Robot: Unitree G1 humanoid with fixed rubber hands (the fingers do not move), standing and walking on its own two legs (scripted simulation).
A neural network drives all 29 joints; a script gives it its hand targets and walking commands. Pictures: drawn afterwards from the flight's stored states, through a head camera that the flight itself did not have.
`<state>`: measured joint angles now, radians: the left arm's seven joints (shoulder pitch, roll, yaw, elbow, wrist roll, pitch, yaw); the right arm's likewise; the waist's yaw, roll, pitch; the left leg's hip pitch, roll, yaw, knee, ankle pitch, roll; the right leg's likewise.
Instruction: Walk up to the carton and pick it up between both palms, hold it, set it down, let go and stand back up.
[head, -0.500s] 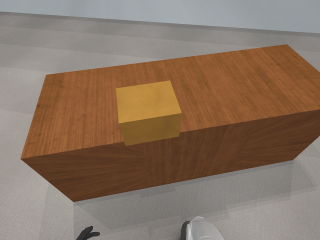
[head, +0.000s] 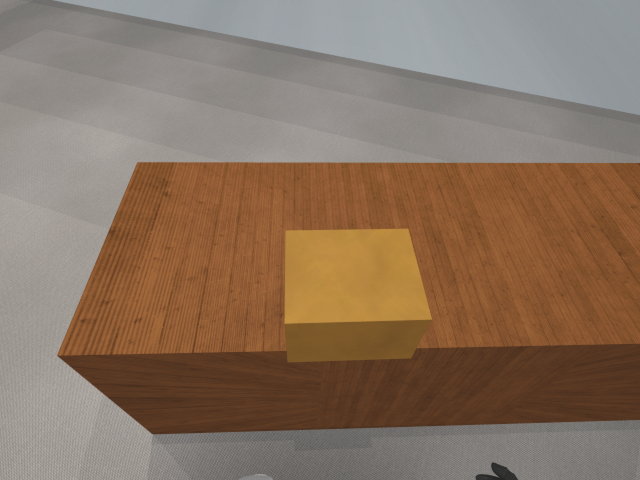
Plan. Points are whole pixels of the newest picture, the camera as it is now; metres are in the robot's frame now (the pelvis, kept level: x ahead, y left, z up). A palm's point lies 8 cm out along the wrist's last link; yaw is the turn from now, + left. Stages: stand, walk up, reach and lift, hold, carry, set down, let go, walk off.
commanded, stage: walk up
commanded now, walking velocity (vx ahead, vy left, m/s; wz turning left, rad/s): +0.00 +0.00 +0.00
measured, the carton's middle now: (348, 294) +0.44 -0.01 -0.12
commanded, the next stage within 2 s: none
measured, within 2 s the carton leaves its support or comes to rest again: neither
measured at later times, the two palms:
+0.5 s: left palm out of the picture +0.01 +0.21 -0.13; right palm out of the picture +0.02 -0.23 -0.13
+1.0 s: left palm out of the picture +0.03 +0.16 -0.13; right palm out of the picture +0.01 -0.27 -0.15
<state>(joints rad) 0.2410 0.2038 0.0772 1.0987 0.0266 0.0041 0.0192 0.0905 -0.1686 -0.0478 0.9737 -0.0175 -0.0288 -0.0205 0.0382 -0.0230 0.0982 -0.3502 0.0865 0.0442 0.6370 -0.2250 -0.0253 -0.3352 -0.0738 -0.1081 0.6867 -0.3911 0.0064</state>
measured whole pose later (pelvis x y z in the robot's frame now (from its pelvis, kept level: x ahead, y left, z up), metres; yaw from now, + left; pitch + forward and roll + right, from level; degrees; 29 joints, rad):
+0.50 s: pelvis +0.01 +0.00 +0.02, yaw +0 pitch -2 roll +0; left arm 0.22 0.10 0.03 1.16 0.00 0.00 0.04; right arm 0.22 -0.17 -0.04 1.14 -0.01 0.02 -0.03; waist -0.01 0.04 0.08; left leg -0.22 0.06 0.05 0.41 -0.14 -0.03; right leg -0.11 0.02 -0.07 0.40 -0.26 -0.03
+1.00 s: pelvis +0.01 -0.05 +0.01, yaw +0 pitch -1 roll -2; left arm 0.23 0.10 0.02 1.10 0.03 0.01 0.05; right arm 0.25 -0.17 -0.04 1.13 -0.02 0.03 -0.03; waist -0.02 0.08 0.03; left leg -0.25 0.06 -0.02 0.62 -0.34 0.00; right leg -0.21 0.07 -0.05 0.50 -0.28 -0.04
